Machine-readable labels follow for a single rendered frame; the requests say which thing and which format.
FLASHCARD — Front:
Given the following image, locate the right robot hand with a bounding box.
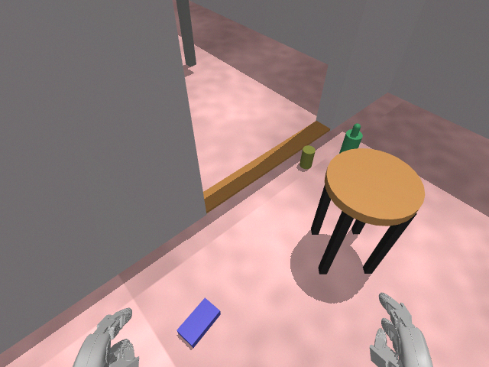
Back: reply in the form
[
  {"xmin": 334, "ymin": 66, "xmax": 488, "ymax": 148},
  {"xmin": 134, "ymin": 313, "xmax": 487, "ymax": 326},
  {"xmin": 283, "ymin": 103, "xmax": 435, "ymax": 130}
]
[{"xmin": 370, "ymin": 293, "xmax": 433, "ymax": 367}]

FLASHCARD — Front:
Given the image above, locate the stool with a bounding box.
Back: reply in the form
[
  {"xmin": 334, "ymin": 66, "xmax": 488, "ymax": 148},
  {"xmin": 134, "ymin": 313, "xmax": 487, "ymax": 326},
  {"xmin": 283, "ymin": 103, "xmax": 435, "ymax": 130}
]
[{"xmin": 311, "ymin": 148, "xmax": 425, "ymax": 274}]

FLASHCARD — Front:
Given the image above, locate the left robot hand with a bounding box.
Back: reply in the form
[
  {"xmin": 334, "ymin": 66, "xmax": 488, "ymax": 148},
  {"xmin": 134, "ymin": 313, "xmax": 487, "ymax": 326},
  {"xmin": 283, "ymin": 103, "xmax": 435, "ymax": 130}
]
[{"xmin": 73, "ymin": 308, "xmax": 139, "ymax": 367}]

